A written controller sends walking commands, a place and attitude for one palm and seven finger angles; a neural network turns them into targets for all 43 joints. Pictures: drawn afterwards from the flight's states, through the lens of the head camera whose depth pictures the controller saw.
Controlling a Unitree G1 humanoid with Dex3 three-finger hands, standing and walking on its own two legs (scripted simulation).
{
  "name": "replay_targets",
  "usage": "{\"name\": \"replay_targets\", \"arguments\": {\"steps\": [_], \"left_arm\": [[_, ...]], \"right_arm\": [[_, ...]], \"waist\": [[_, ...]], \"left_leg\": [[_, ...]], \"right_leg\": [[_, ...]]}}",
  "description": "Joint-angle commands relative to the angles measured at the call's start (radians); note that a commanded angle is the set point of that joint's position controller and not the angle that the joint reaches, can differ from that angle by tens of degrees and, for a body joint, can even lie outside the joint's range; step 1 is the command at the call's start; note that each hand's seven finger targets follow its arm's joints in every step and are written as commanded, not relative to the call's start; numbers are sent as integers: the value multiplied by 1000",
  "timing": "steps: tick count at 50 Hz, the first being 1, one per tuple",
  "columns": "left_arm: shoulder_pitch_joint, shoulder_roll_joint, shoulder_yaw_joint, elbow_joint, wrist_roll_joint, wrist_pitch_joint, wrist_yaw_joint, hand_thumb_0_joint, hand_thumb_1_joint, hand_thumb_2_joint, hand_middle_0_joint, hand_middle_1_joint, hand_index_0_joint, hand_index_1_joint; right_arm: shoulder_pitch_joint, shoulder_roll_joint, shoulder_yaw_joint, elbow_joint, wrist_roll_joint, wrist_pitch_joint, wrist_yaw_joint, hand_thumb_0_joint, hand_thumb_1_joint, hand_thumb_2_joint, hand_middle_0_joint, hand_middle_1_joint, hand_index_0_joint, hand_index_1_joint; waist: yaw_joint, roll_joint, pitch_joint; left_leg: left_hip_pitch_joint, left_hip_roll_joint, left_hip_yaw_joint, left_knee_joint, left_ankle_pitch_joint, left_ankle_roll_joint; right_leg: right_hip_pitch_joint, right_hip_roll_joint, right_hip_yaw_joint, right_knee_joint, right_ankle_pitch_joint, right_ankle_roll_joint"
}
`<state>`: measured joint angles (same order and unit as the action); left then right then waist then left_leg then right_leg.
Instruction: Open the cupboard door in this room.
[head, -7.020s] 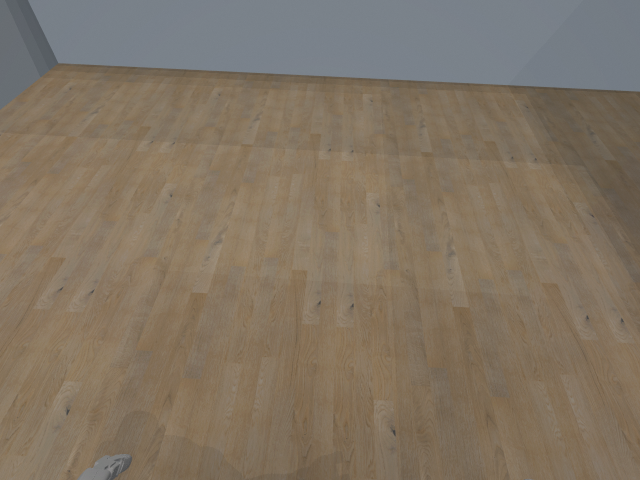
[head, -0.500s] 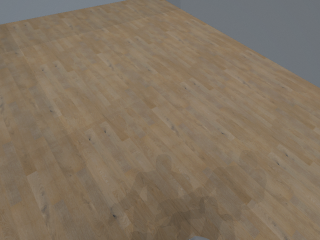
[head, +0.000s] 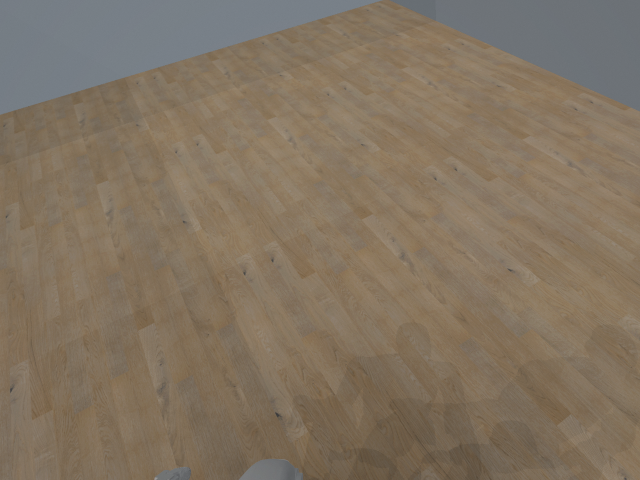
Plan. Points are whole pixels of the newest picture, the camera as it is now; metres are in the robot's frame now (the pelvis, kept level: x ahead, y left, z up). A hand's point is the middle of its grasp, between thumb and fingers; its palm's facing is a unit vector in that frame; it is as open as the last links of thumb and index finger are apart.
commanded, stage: turn or walk to find it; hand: left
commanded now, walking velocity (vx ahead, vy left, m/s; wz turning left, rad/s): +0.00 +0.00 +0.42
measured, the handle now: out of the picture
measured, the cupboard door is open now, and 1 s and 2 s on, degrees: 0 0 0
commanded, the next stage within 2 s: none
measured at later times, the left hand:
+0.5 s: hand out of the picture -0.06 +0.26 -0.18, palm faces +0.27 -0.93 -0.25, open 7.4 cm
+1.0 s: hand out of the picture -0.08 +0.20 -0.15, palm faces +0.43 -0.86 -0.26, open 7.4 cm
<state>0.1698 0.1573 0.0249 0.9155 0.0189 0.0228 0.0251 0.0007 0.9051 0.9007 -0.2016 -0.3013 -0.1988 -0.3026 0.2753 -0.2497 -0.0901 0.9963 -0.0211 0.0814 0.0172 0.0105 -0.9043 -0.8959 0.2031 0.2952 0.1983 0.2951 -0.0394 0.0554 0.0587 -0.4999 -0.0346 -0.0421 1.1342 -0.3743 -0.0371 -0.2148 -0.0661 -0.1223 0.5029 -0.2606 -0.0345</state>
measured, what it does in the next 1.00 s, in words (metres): steps on the spot, turning left: left foot, then right foot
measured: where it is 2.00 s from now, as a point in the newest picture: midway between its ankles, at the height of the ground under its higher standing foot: outside the picture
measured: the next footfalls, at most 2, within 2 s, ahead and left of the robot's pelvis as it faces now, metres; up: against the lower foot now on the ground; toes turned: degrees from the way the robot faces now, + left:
left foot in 0.32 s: -0.02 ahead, +0.15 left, +0.00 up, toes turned +13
right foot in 0.74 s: +0.02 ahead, -0.08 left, +0.00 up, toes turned +13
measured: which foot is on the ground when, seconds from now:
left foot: up 0.00-0.30, down 0.32-0.74, up 0.76-1.00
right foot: down 0.00-0.32, up 0.34-0.72, down 0.74-1.00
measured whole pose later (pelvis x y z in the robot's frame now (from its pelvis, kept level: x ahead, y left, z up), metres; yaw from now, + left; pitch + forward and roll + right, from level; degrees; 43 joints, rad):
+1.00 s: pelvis -0.07 +0.00 +0.00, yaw +26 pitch -1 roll +2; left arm 0.21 0.15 0.02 0.93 0.02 0.01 0.02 0.00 0.90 0.90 -0.20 -0.30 -0.20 -0.30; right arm 0.24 -0.25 -0.09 1.01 -0.02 0.08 0.02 0.01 -0.91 -0.90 0.20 0.30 0.20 0.29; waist -0.02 0.05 0.07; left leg -0.47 0.02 -0.03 1.13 -0.37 -0.06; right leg -0.20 -0.09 -0.20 0.50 -0.27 -0.03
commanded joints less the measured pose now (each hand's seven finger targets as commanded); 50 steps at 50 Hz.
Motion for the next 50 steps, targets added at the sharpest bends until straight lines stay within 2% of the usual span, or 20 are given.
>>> {"name": "replay_targets", "arguments": {"steps": [1, 10, 12, 14, 15, 16, 17, 19, 22, 24, 29, 33, 35, 36, 37, 38, 39, 40, 43, 50], "left_arm": [[-1, 182, 51, -69, 0, -34, 12, 0, 900, 900, -200, -300, -200, -300], [112, 252, 77, -13, 17, -24, 9, 0, 900, 900, -200, -300, -200, -300], [103, 261, 77, -3, 13, -21, 7, 0, 900, 900, -200, -300, -200, -300], [88, 241, 74, 1, 0, -13, 3, 0, 900, 900, -200, -300, -200, -300], [100, 196, 66, -17, -10, -4, 1, 0, 900, 900, -200, -300, -200, -300], [61, 135, 46, -56, -8, 3, -5, 0, 900, 900, -200, -300, -200, -300], [15, 156, 45, -63, -1, 15, -2, 0, 900, 900, -200, -300, -200, -300], [-9, 157, 55, -41, 2, 23, -7, 0, 900, 900, -200, -300, -200, -300], [44, 160, 52, -5, -1, 17, -16, 0, 900, 900, -200, -300, -200, -300], [50, 157, 50, -4, -3, 14, -16, 0, 900, 900, -200, -300, -200, -300], [4, 147, 46, -35, -6, 13, -9, 0, 900, 900, -200, -300, -200, -300], [42, 130, 43, -39, -12, 0, -4, 0, 900, 900, -200, -300, -200, -300], [106, 140, 47, -24, -13, -13, -2, 0, 900, 900, -200, -300, -200, -300], [137, 173, 53, -18, -7, -23, 2, 0, 900, 900, -200, -300, -200, -300], [158, 259, 70, -16, 8, -33, 10, 0, 900, 900, -200, -300, -200, -300], [155, 304, 75, -31, 7, -30, 12, 0, 900, 900, -200, -300, -200, -300], [114, 272, 75, -42, 3, -27, 16, 0, 900, 900, -200, -300, -200, -300], [50, 240, 74, -58, 1, -28, 18, 0, 900, 900, -200, -300, -200, -300], [-14, 185, 50, -76, 0, -33, 9, 0, 900, 900, -200, -300, -200, -300], [99, 207, 57, -31, 8, -35, 13, 0, 900, 900, -200, -300, -200, -300]], "right_arm": [[18, -54, -13, -53, -5, -17, 0, 0, -900, -900, 200, 300, 200, 300], [-103, -30, 13, -88, 12, -39, -5, 0, -900, -900, 200, 300, 200, 300], [-60, -30, 16, -78, 15, -48, -10, 0, -900, -900, 200, 300, 200, 300], [-2, -57, 12, -62, 14, -61, -9, 0, -900, -900, 200, 300, 200, 300], [24, -129, -3, -61, 8, -71, -12, 0, -900, -900, 200, 300, 200, 300], [44, -216, -22, -66, 2, -70, -18, 0, -900, -900, 200, 300, 200, 300], [51, -230, -24, -58, -1, -60, -22, 0, -900, -900, 200, 300, 200, 300], [-38, -171, -7, -71, -3, -65, -35, 0, -900, -900, 200, 300, 200, 300], [-111, -146, 7, -95, 0, -71, -39, 0, -900, -900, 200, 300, 200, 300], [-91, -150, 5, -94, 3, -73, -38, 0, -900, -900, 200, 300, 200, 300], [-51, -155, -4, -91, -2, -66, -34, 0, -900, -900, 200, 300, 200, 300], [-73, -157, -13, -105, -6, -59, -31, 0, -900, -900, 200, 300, 200, 300], [-89, -149, -14, -110, 0, -58, -27, 0, -900, -900, 200, 300, 200, 300], [-85, -119, -12, -114, 8, -60, -23, 0, -900, -900, 200, 300, 200, 300], [-72, -52, -1, -130, 16, -61, -17, 0, -900, -900, 200, 300, 200, 300], [-110, -57, -3, -154, 10, -55, -20, 0, -900, -900, 200, 300, 200, 300], [-110, -88, -15, -145, 4, -42, -19, 0, -900, -900, 200, 300, 200, 300], [-96, -90, -18, -119, -1, -30, -15, 0, -900, -900, 200, 300, 200, 300], [-35, -66, -15, -70, -4, -22, -1, 0, -900, -900, 200, 300, 200, 300], [-103, -48, -2, -74, 1, -22, -2, 0, -900, -900, 200, 300, 200, 300]], "waist": [[23, -215, -18], [91, -267, -73], [64, -255, -110], [24, -173, -144], [7, 34, -160], [-12, 265, -111], [-27, 163, -105], [4, 184, -46], [36, 114, -26], [31, 68, -44], [4, 89, -54], [22, 90, -94], [59, 60, -120], [71, -11, -142], [81, -264, -155], [98, -351, -108], [81, -263, -97], [58, -294, -42], [16, -188, -10], [71, -221, -30]], "left_leg": [[-53, 58, 8, 61, 47, -35], [91, 68, 96, -365, -114, -24], [174, 52, 125, -500, -42, -17], [362, 61, 109, -731, 174, 0], [485, 205, -74, -805, 293, 53], [500, 417, -328, -834, 585, 159], [410, 458, -289, -825, 555, 227], [321, 351, -226, -847, 389, 200], [324, 276, -146, -822, 467, 183], [349, 265, -142, -817, 484, 185], [358, 277, -224, -812, 439, 209], [327, 252, -268, -751, 518, 202], [244, 207, -246, -685, 471, 158], [158, 151, -208, -618, 358, 108], [-30, 23, -67, -433, 77, 36], [-80, -29, -16, -222, -211, 9], [-60, 11, -60, -75, -181, 13], [-58, 32, -73, 5, -134, 14], [-57, 45, -18, 96, 5, -9], [-29, 79, 40, -90, -39, -41]], "right_leg": [[23, -224, 131, -234, 71, -56], [120, -299, 125, -130, 307, -114], [119, -294, 87, -62, 388, -89], [19, -250, 19, 65, 310, -11], [-148, -163, -43, 228, 97, 52], [-367, -54, -46, 409, -344, 113], [-325, -62, 38, 518, -357, 97], [-339, -69, 83, 582, -242, 96], [-317, -46, 83, 580, -156, 109], [-302, -34, 80, 545, -144, 114], [-262, -14, 92, 412, -185, 116], [-130, 24, 74, 182, -159, 105], [30, 27, 61, -29, 7, 101], [152, -31, 110, -147, 86, 89], [281, -256, 329, -201, 146, 17], [171, -414, 452, -221, 262, -91], [91, -407, 383, -225, 228, -128], [5, -354, 338, -251, 113, -114], [-3, -239, 165, -215, 129, -61], [104, -279, 113, -186, 271, -89]]}}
